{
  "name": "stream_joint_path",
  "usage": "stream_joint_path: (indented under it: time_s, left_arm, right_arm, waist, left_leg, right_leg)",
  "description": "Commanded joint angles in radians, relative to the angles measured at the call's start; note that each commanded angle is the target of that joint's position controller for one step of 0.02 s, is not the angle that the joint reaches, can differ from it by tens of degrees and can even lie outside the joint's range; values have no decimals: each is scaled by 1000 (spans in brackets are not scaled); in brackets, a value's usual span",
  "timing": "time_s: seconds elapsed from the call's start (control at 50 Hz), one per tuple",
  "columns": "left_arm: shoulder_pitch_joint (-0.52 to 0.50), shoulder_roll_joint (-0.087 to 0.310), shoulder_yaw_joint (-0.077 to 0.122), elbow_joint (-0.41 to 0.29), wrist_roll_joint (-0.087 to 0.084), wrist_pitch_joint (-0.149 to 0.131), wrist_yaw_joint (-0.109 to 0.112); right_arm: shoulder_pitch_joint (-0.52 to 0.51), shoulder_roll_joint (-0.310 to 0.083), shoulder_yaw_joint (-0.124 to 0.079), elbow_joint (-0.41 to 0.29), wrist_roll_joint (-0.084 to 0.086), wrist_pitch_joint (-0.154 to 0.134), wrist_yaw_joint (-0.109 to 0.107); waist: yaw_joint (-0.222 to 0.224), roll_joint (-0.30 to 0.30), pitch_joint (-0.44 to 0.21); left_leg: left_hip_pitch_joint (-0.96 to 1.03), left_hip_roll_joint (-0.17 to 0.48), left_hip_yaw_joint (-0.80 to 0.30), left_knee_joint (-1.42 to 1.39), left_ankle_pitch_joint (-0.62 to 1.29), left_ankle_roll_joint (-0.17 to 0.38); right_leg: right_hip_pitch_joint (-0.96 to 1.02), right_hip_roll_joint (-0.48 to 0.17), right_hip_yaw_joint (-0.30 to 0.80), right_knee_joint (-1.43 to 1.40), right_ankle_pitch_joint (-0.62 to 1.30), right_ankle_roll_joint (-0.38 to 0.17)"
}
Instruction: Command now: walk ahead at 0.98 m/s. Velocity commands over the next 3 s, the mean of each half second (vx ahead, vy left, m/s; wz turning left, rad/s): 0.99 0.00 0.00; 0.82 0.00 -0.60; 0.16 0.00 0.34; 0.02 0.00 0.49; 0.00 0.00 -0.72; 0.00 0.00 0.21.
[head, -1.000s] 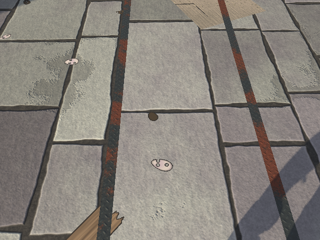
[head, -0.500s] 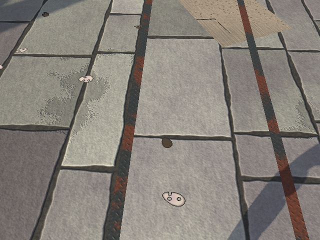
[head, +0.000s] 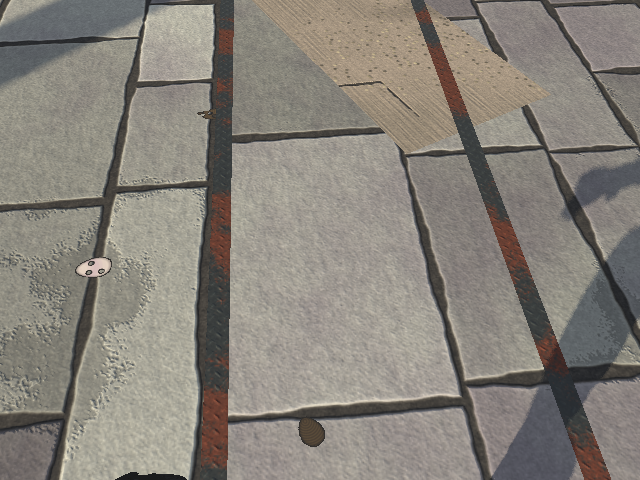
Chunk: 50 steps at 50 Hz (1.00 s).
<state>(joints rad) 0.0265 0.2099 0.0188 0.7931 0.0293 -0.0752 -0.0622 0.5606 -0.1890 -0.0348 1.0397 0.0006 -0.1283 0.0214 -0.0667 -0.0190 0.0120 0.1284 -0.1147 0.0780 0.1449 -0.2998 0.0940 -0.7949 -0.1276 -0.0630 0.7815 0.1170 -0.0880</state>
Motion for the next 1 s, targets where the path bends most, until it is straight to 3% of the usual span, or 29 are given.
stream_joint_path:
  time_s: [0.02,0.08,0.12,0.14,0.16,0.18,0.2,0.24,0.28,0.32,0.4,0.46,0.52,0.56,0.58,0.6,0.62,0.64,0.66,0.68,0.74,0.78,0.82,0.88,0.9,0.92,0.96,0.98,1.0]
  left_arm:
    - [-135,35,-8,-78,-12,-10,-2]
    - [-76,89,9,-75,-8,-12,18]
    - [234,160,41,10,-12,-12,44]
    - [428,203,63,67,2,-8,62]
    - [531,287,89,83,32,-5,77]
    - [490,284,96,88,31,-5,55]
    - [393,213,89,89,13,-10,42]
    - [311,102,64,108,14,-28,36]
    - [313,59,43,140,5,-41,46]
    - [346,75,42,164,-17,-59,48]
    - [393,98,40,165,-30,-78,34]
    - [455,153,45,182,-45,-91,40]
    - [491,192,43,196,-30,-77,51]
    - [476,249,53,198,-6,-53,69]
    - [436,271,60,191,1,-38,77]
    - [429,210,48,168,9,-36,77]
    - [598,-4,7,133,-40,-38,59]
    - [551,112,26,128,-69,-44,67]
    - [399,147,36,99,-60,-39,72]
    - [339,136,34,89,-47,-34,64]
    - [318,58,31,69,-9,14,36]
    - [268,34,27,30,-7,43,22]
    - [188,21,19,-20,-6,50,18]
    - [108,14,4,-50,-10,38,1]
    - [125,60,29,-54,-87,13,5]
    - [147,99,40,-57,-87,3,-1]
    - [233,168,74,-57,-64,14,-7]
    - [339,212,96,-37,-47,25,-5]
    - [473,233,113,0,-34,32,8]
  right_arm:
    - [-5,-133,-10,-53,7,-26,-13]
    - [5,-201,-16,-43,-18,-8,-32]
    - [-32,-247,-30,-40,-45,23,-53]
    - [-83,-242,-32,-54,-46,30,-53]
    - [-61,-114,-7,-95,-29,22,-35]
    - [28,-66,2,-118,30,1,-14]
    - [-116,-140,-9,-148,20,-3,-26]
    - [-237,-118,-4,-178,0,-2,-18]
    - [-215,-64,9,-190,-38,30,7]
    - [-284,-51,16,-224,-50,50,23]
    - [-528,-74,31,-322,-44,45,38]
    - [-629,-73,43,-353,-23,37,47]
    - [-637,-128,28,-366,-30,35,28]
    - [-437,-199,-2,-321,-31,35,3]
    - [-226,-231,-21,-257,-32,35,-15]
    - [-51,-303,-46,-219,-51,37,-36]
    - [-52,-384,-68,-222,-99,30,-35]
    - [-80,-317,-68,-224,-67,36,-14]
    - [-197,-234,-53,-227,-61,27,-11]
    - [-243,-180,-43,-221,-57,18,-6]
    - [-205,-88,-18,-153,-37,3,-7]
    - [-216,-91,-18,-137,-12,-10,-8]
    - [-240,-87,-13,-141,-12,-21,-8]
    - [-267,-118,-14,-149,-3,-28,-23]
    - [-349,-230,-38,-207,1,-12,-60]
    - [-357,-267,-46,-228,10,-3,-83]
    - [-363,-307,-60,-257,33,20,-107]
    - [-354,-303,-63,-254,41,27,-106]
    - [-381,-272,-54,-252,44,29,-94]
  waist:
    - [24,26,167]
    - [77,115,47]
    - [228,160,-122]
    - [320,144,-204]
    - [285,-44,-306]
    - [184,-255,-411]
    - [177,-98,-245]
    - [116,75,-50]
    - [37,34,8]
    - [21,10,81]
    - [61,24,158]
    - [92,3,162]
    - [82,-37,96]
    - [-29,-98,-54]
    - [-136,-89,-152]
    - [-185,-47,-262]
    - [-26,272,-410]
    - [-51,229,-450]
    - [-28,131,-224]
    - [-12,42,-125]
    - [64,61,-7]
    - [96,82,41]
    - [119,81,95]
    - [125,67,118]
    - [125,129,60]
    - [148,129,2]
    - [193,164,-76]
    - [239,149,-124]
    - [310,71,-148]
  left_leg:
    - [-192,246,-65,-171,672,56]
    - [49,290,-40,54,1256,28]
    - [51,316,-34,457,1354,28]
    - [-107,286,-20,743,1156,34]
    - [-444,167,-20,1147,496,34]
    - [-768,18,-151,1410,-148,20]
    - [-878,111,-183,1384,-35,53]
    - [-834,182,-172,1255,57,52]
    - [-757,223,-173,1172,57,25]
    - [-816,259,-143,1104,70,-7]
    - [-791,253,-24,732,346,-30]
    - [-628,200,32,495,530,2]
    - [-593,124,48,405,445,30]
    - [-382,68,6,411,269,47]
    - [-169,81,-14,378,218,51]
    - [75,241,-166,439,5,56]
    - [359,573,-668,343,-259,136]
    - [323,574,-903,139,-416,144]
    - [139,516,-689,111,-368,100]
    - [-12,486,-542,95,-197,79]
    - [-235,391,-218,63,121,-7]
    - [-261,386,-97,31,276,-24]
    - [-332,339,71,44,683,-45]
    - [-386,253,226,87,778,-68]
    - [-356,232,212,158,901,-88]
    - [-313,256,200,219,1009,-97]
    - [-258,302,171,380,1156,-106]
    - [-284,314,140,540,1115,-99]
    - [-345,271,134,822,861,-103]
  right_leg:
    - [210,75,-84,-179,94,-26]
    - [311,185,-113,-233,-77,-62]
    - [605,219,-73,-251,-213,-96]
    - [846,153,-15,-263,-276,-123]
    - [1120,-107,310,-231,-568,-179]
    - [1283,-278,877,-441,-725,-293]
    - [1167,-210,771,-508,-717,-241]
    - [855,-146,516,-563,-512,-188]
    - [664,-81,386,-616,-480,-146]
    - [594,-53,310,-676,-431,-140]
    - [517,53,113,-745,-91,-109]
    - [577,14,78,-832,122,-89]
    - [837,-21,68,-697,568,-72]
    - [910,-52,96,-398,812,-58]
    - [836,-32,94,-139,708,-53]
    - [634,15,91,178,409,-59]
    - [251,163,98,589,-550,-35]
    - [144,163,160,693,-528,-60]
    - [83,93,149,658,-389,-61]
    - [105,59,144,602,-336,-59]
    - [186,-2,141,545,-314,-48]
    - [115,-20,108,522,-300,-26]
    - [127,11,29,409,-223,-6]
    - [276,95,-92,32,-12,-6]
    - [335,122,-78,-2,5,14]
    - [397,155,-101,-54,30,16]
    - [529,203,-114,-98,-4,-10]
    - [672,207,-62,-134,-1,-45]
    - [827,167,23,-271,149,-93]
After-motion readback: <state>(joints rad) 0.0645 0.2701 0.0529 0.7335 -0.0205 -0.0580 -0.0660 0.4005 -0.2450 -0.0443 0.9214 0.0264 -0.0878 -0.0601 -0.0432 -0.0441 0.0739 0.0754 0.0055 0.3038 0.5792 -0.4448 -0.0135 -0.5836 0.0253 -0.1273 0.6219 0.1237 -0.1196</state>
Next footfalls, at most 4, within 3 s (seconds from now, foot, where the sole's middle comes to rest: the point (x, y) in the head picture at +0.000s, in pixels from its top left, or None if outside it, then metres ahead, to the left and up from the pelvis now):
0.14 right None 0.36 -0.08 -0.77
0.60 left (267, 345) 0.81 0.10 -0.77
1.02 right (345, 235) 1.14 -0.11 -0.77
1.58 left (257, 226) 1.19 0.13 -0.77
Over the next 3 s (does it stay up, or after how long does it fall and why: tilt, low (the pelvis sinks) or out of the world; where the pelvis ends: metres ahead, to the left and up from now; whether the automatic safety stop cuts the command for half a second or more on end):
stays up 1.24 -0.02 0.00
